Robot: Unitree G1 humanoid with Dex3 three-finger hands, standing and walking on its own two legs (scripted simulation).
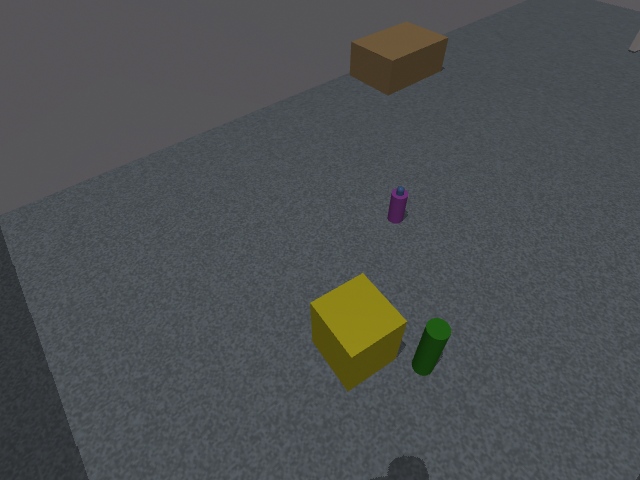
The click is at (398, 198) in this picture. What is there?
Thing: necked bottle
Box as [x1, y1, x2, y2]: [388, 186, 407, 223]
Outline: 401,186 392,191 388,211 388,219 391,222 395,223 400,222 402,220 407,197 407,192
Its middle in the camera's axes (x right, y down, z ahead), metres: +0.35 -0.16 +1.68
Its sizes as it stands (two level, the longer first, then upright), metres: 0.070 0.070 0.183
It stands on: the floor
